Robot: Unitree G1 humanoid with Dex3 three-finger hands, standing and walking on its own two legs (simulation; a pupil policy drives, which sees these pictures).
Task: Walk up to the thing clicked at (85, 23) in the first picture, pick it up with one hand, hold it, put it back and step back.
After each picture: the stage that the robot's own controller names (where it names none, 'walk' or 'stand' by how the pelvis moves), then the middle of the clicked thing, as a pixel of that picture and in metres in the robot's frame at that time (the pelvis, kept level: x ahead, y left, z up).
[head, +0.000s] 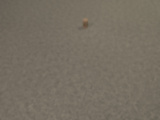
stand; (85, 23) +1.69 +0.03 -0.72
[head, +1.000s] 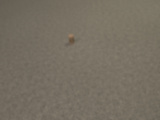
walk; (71, 39) +1.54 +0.30 -0.69
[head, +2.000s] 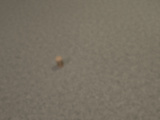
walk; (59, 62) +1.01 +0.38 -0.71
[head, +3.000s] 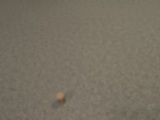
walk; (61, 98) +0.63 +0.30 -0.72
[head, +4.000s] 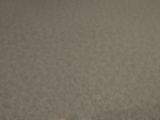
walk; out of the picture +0.40 +0.20 -0.71
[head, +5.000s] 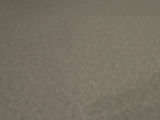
stand; out of the picture +0.33 +0.23 -0.72
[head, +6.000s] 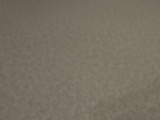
stand; out of the picture +0.34 +0.21 -0.73
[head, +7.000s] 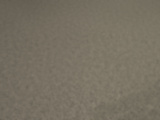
stand; out of the picture +0.33 +0.21 -0.73
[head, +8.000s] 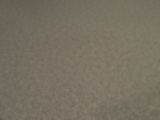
stand; out of the picture +0.33 +0.21 -0.73
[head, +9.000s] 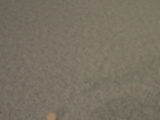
go down; (52, 118) +0.35 +0.22 -0.69
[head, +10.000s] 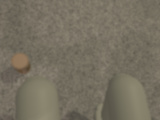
go down; (21, 64) +0.41 +0.24 -0.29
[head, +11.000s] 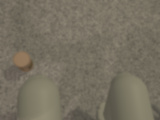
close in; (24, 62) +0.41 +0.24 -0.29
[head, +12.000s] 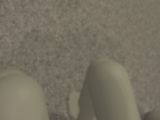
close in; out of the picture +0.40 +0.27 -0.22
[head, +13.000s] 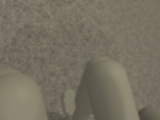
close; out of the picture +0.39 +0.27 -0.22
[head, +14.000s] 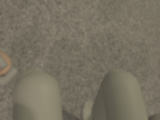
lift; out of the picture +0.33 +0.26 -0.16
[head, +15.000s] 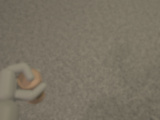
lift; (32, 87) +0.32 +0.18 +0.01
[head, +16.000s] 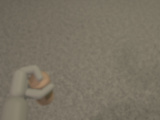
hold; (42, 89) +0.33 +0.16 -0.02
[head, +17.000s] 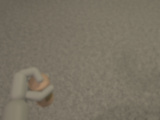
hold; (42, 90) +0.32 +0.17 -0.02
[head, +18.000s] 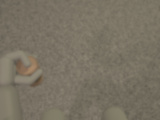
crouch; (30, 72) +0.38 +0.19 -0.08
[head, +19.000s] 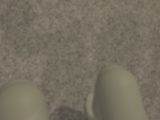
lower; out of the picture +0.45 +0.27 -0.15
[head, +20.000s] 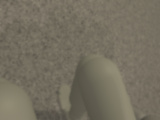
lower; out of the picture +0.43 +0.29 -0.23
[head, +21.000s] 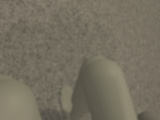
lower; out of the picture +0.42 +0.29 -0.23
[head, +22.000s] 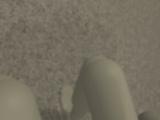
lower; out of the picture +0.43 +0.28 -0.23
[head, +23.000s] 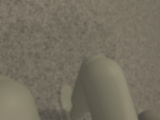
lower; out of the picture +0.43 +0.28 -0.23
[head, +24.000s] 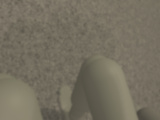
open; out of the picture +0.42 +0.26 -0.23
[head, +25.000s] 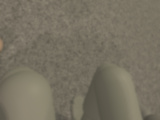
stand; out of the picture +0.42 +0.24 -0.24
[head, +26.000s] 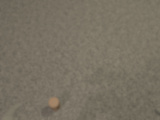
stand; (54, 104) +0.39 +0.19 -0.58
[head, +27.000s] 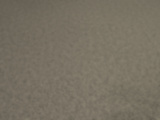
stand; out of the picture +0.37 +0.19 -0.66
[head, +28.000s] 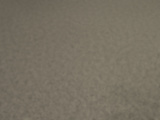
stand; out of the picture +0.38 +0.18 -0.67
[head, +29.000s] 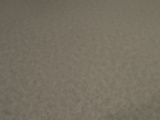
stand; out of the picture +0.39 +0.18 -0.72
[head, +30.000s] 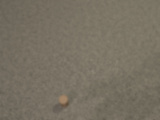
walk; (64, 101) +0.45 +0.17 -0.69
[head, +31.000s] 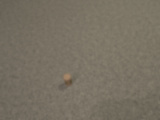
walk; (68, 79) +0.73 +0.23 -0.70
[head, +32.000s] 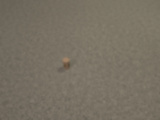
stand; (66, 63) +1.01 +0.21 -0.70
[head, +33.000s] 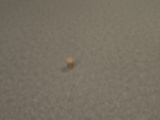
stand; (70, 63) +1.00 +0.18 -0.72
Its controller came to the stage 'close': yes
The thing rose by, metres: 0.70
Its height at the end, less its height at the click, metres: +0.00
